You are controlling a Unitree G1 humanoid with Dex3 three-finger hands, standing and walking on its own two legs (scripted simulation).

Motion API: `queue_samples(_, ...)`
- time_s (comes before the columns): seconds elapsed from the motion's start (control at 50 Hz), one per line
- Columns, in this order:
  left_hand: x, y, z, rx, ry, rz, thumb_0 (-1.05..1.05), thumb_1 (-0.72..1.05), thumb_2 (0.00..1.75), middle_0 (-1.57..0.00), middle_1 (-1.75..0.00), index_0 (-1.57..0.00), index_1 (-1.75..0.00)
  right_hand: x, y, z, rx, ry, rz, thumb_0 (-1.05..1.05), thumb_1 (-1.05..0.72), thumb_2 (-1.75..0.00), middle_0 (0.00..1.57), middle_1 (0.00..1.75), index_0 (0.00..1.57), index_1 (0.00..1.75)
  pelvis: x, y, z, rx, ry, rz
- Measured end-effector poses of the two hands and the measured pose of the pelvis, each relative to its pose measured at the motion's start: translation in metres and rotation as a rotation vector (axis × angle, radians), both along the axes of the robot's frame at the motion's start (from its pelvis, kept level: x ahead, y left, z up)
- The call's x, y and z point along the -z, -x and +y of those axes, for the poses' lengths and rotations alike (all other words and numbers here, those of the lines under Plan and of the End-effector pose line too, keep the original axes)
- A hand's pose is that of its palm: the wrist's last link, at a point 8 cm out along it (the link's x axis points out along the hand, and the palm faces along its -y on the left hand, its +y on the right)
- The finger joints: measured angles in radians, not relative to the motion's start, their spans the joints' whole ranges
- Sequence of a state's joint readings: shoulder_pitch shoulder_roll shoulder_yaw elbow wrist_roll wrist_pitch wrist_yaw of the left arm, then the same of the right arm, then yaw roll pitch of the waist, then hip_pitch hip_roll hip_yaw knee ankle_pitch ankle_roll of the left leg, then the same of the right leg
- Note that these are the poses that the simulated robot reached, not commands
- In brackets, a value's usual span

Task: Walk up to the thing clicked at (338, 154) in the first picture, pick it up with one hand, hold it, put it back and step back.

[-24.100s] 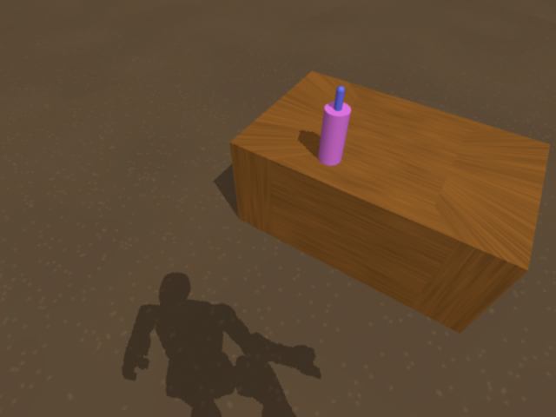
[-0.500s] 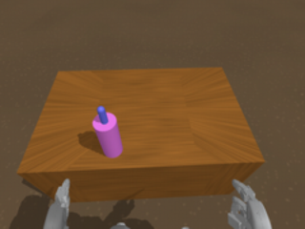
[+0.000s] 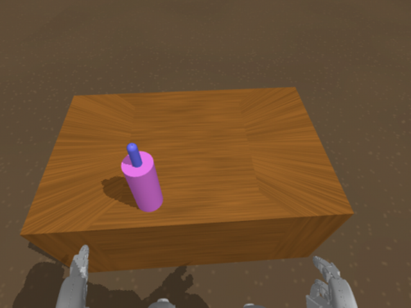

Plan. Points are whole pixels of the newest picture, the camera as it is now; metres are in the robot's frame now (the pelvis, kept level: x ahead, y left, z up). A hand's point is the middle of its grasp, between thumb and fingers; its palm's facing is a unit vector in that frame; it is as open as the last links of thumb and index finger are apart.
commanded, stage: home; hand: left
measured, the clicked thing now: (141, 176) +0.48 +0.17 -0.13
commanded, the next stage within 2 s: stand in 0.18 s
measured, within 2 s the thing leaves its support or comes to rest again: neither
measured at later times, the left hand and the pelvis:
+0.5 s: hand out of the picture +0.11 +0.24 -0.10, palm faces -0.04 -0.92 -0.39, open 15.2 cm; pelvis +0.00 +0.00 +0.02, yaw +1 degrees
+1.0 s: hand out of the picture +0.04 +0.25 -0.10, palm faces -0.01 -0.94 -0.35, open 7.5 cm; pelvis +0.00 +0.00 +0.06, yaw +1 degrees
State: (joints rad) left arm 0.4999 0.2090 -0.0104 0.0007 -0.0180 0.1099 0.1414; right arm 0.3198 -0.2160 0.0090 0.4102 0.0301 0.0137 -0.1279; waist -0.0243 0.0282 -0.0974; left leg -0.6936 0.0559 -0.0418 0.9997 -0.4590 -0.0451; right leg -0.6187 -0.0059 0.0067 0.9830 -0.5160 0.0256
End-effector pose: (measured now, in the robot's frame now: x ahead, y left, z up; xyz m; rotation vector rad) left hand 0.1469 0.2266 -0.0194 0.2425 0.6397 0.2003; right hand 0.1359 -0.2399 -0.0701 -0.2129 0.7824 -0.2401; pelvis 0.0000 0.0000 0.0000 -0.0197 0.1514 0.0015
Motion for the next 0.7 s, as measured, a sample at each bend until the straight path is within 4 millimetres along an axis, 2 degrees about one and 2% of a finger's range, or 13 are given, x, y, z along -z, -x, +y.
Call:
queue_samples(0.28,0.004,0.001,0.001,0.000,-0.008,0.044,-0.01,-0.55,0.05,-0.06,-0.05,-0.05,-0.05,-0.008,-0.017,0.000,-0.051,0.039,-0.059,0.01,-0.90,-0.90,0.20,0.30,0.20,0.30,-0.004,-0.001,-0.001,-0.010,0.003,-0.028)
queue_samples(0.34,0.022,0.003,0.015,0.085,-0.067,0.116,0.00,-0.54,0.06,-0.07,-0.06,-0.06,-0.06,0.003,-0.015,-0.006,-0.157,0.070,0.057,0.01,-0.90,-0.90,0.20,0.30,0.20,0.30,-0.008,0.002,-0.001,-0.011,-0.012,-0.077)
queue_samples(0.4,0.036,0.015,0.035,0.089,-0.087,0.212,0.00,-0.48,0.12,-0.10,-0.11,-0.10,-0.11,0.008,-0.007,-0.018,-0.162,0.062,0.137,0.01,-0.90,-0.90,0.21,0.30,0.20,0.30,-0.012,0.003,0.000,-0.010,-0.020,-0.105)
queue_samples(0.54,0.050,0.056,0.068,0.014,-0.101,0.389,0.00,-0.12,0.47,-0.17,-0.24,-0.17,-0.23,0.008,0.024,-0.041,-0.091,0.065,0.256,0.01,-0.91,-0.90,0.20,0.30,0.20,0.30,-0.021,0.000,0.003,-0.006,-0.024,-0.141)
queue_samples(0.62,0.053,0.074,0.075,-0.020,-0.094,0.462,0.00,0.16,0.67,-0.19,-0.27,-0.19,-0.27,0.009,0.043,-0.046,-0.063,0.067,0.323,0.01,-0.91,-0.90,0.20,0.30,0.20,0.30,-0.027,-0.001,0.005,-0.007,-0.019,-0.156)
queue_samples(0.7,0.053,0.087,0.077,-0.044,-0.079,0.507,0.00,0.45,0.79,-0.20,-0.29,-0.19,-0.28,0.009,0.058,-0.044,-0.046,0.057,0.379,0.01,-0.91,-0.90,0.20,0.30,0.20,0.30,-0.034,0.000,0.007,-0.010,-0.016,-0.171)
